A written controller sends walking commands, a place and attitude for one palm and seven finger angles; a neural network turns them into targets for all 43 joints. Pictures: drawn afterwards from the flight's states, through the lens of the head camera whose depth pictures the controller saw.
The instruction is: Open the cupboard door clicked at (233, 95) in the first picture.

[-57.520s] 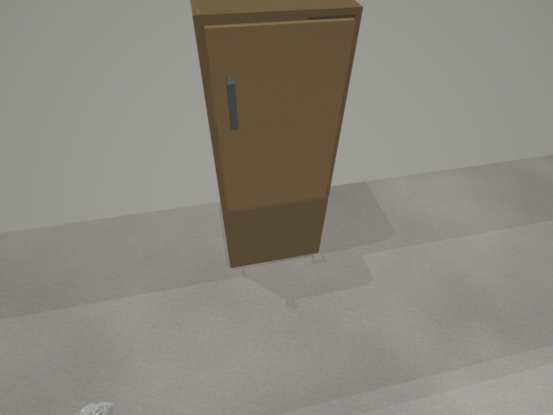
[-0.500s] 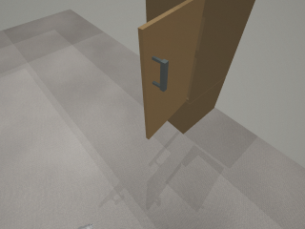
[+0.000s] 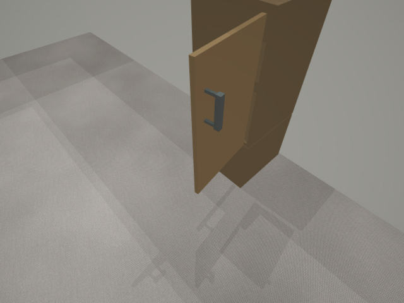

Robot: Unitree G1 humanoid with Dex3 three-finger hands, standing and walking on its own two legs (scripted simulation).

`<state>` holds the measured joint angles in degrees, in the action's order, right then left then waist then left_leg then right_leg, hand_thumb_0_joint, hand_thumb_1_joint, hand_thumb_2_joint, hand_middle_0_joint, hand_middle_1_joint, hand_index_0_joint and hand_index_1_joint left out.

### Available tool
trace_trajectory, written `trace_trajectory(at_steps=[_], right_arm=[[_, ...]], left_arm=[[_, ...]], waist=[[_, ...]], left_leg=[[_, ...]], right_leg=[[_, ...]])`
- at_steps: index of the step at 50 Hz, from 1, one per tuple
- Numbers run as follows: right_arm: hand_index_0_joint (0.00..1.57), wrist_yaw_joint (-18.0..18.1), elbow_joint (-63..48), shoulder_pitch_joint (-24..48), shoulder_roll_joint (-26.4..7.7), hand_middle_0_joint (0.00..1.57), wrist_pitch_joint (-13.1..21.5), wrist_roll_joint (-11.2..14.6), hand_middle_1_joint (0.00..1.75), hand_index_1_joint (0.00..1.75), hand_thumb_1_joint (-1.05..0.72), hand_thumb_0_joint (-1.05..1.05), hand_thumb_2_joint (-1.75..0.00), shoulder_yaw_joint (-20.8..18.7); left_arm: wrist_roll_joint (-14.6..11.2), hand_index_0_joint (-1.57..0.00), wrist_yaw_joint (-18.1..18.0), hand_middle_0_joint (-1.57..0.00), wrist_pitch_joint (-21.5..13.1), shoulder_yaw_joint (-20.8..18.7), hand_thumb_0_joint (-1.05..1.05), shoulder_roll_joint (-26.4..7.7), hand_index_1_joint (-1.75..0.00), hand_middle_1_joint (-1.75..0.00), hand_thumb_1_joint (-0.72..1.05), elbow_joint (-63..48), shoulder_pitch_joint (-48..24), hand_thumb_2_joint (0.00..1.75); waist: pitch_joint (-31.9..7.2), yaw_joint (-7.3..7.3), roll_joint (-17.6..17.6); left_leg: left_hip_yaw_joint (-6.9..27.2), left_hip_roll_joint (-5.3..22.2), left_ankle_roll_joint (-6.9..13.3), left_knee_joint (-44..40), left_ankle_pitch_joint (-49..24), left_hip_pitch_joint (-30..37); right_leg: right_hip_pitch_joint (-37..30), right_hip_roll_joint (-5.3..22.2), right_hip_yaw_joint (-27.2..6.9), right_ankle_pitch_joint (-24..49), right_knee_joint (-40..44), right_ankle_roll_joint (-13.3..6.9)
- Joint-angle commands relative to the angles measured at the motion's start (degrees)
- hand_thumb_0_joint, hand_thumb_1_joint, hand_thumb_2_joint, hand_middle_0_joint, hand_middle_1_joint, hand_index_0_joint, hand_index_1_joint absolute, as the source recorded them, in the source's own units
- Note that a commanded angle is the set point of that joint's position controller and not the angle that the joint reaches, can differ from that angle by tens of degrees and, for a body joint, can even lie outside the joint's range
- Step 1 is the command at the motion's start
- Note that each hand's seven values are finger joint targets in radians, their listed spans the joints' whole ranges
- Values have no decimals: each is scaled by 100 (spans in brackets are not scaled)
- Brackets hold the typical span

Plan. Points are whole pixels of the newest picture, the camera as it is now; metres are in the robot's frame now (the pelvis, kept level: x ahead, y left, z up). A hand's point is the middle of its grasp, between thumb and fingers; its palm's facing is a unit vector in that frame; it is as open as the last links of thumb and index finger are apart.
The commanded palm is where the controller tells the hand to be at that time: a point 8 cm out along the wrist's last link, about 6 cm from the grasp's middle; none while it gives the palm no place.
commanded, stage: let the arm hang, fingers relaxed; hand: left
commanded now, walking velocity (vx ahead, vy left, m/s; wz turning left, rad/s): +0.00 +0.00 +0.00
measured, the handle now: (213, 110) +0.61 +0.00 +0.03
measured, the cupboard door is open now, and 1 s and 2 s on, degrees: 98 98 98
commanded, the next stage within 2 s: look to check the result in 0.24 s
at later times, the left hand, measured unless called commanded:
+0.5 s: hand out of the picture +0.00 +0.18 -0.18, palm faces +0.02 -0.98 -0.19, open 7.3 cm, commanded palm none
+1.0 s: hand out of the picture +0.05 +0.19 -0.17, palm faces +0.01 -0.98 -0.22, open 7.3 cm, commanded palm none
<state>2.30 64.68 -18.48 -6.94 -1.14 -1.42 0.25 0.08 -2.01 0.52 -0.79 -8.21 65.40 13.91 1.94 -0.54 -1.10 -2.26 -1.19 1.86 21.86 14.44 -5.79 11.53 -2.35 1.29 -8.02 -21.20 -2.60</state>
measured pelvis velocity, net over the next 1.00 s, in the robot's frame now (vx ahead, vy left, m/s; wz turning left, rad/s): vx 0.02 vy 0.01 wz -0.01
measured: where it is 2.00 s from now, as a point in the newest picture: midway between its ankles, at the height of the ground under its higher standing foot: outside the picture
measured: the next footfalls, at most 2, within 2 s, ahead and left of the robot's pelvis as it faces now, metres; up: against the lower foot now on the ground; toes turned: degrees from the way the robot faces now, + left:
none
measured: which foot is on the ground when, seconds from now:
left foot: down 0.00-1.00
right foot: down 0.00-1.00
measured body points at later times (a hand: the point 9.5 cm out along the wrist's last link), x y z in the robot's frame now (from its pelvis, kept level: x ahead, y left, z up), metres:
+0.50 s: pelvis +0.01 +0.01 +0.00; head +0.02 +0.01 +0.45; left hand +0.00 +0.23 -0.16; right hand -0.02 -0.19 -0.17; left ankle -0.03 +0.10 -0.74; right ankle +0.04 -0.09 -0.74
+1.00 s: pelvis +0.02 +0.01 +0.00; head +0.04 +0.00 +0.45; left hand +0.05 +0.24 -0.16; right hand +0.01 -0.22 -0.17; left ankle -0.03 +0.10 -0.74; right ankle +0.04 -0.09 -0.74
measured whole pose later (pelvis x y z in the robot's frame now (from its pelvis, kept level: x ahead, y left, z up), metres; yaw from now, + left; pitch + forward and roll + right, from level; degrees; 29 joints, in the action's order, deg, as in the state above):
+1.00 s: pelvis +0.02 +0.01 +0.00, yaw +0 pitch -1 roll +0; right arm 2.7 65.1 -15.1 -9.3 -0.1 -1.1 -0.2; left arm 0.1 -2.0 -0.5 -0.7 -8.9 65.4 11.6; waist 3.1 -0.9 -1.1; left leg -2.8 -2.0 2.5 20.8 15.8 -4.3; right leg 11.6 -1.7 0.5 -10.7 -23.1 -1.9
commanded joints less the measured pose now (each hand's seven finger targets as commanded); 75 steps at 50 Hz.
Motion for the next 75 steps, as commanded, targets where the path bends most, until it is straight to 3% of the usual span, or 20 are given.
trace_trajectory(at_steps=[1,5,11,25,45,48,55,58,64,70,75], right_arm=[[20,26,-97,-406,-527,20,106,9,30,30,-90,0,-90,-79],[20,31,-78,-510,-486,20,116,14,30,30,-90,0,-90,-86],[20,40,-41,-532,-467,20,143,21,30,30,-90,0,-90,-79],[20,55,-60,-456,-511,20,166,32,30,30,-90,0,-90,-93],[20,48,-75,-130,-784,20,189,39,30,30,-90,0,-90,-125],[20,47,-65,-100,-811,20,181,31,30,30,-90,0,-90,-113],[20,31,-85,2,-947,20,179,36,30,30,-90,0,-90,-140],[20,29,-71,37,-970,20,176,27,30,30,-90,0,-90,-127],[20,31,-117,123,-1092,20,194,35,30,30,-90,0,-90,-151],[20,18,-97,193,-1113,20,173,27,30,30,-90,0,-90,-141],[20,9,-103,225,-1190,20,183,29,30,30,-90,0,-90,-145]], left_arm=[[28,-20,-5,-20,-83,-120,0,-567,-30,-30,90,-129,200,90],[34,-20,-15,-20,-93,-120,0,-523,-30,-30,90,-98,236,90],[32,-20,-21,-20,-101,-103,0,-471,-30,-30,90,-73,299,90],[42,-20,-35,-20,-123,-95,0,-454,-30,-30,90,-47,313,90],[32,-20,-25,-20,-181,-139,0,-734,-30,-30,90,-166,47,90],[28,-20,-18,-20,-170,-136,0,-754,-30,-30,90,-162,-3,90],[29,-20,-9,-20,-195,-156,0,-899,-30,-30,90,-208,-134,90],[22,-20,-2,-20,-189,-151,0,-913,-30,-30,90,-219,-181,90],[25,-20,1,-20,-213,-175,0,-1010,-30,-30,90,-243,-238,90],[26,-20,15,-20,-196,-162,0,-1059,-30,-30,90,-225,-324,90],[23,-20,21,-20,-214,-168,0,-1138,-30,-30,90,-233,-351,90]], waist=[[439,32,-108],[414,17,97],[392,14,-55],[339,-25,-20],[-5,-42,81],[92,-38,-13],[36,-49,124],[100,-40,-16],[-97,-31,36],[115,-40,40],[-16,-36,42]], left_leg=[[633,679,118,-711,218,-833],[653,689,133,-700,223,-837],[655,693,129,-676,15,-778],[620,738,106,-571,-479,-506],[511,713,66,-451,-1129,-163],[510,721,42,-504,-1099,-187],[493,712,46,-509,-974,-132],[494,711,27,-560,-921,-181],[491,729,32,-528,-1120,-24],[498,740,29,-618,-827,-124],[499,735,31,-614,-833,-81]], right_leg=[[-147,646,-638,-304,312,-66],[-120,652,-629,-305,266,-62],[-70,672,-600,-112,144,-59],[50,688,-606,205,22,-43],[-279,780,-622,1005,-12,-87],[-259,769,-616,926,18,-83],[-335,793,-668,964,121,-96],[-349,781,-695,898,153,-96],[-421,782,-686,1102,141,-116],[-322,773,-711,774,253,-104],[-421,785,-742,815,283,-109]])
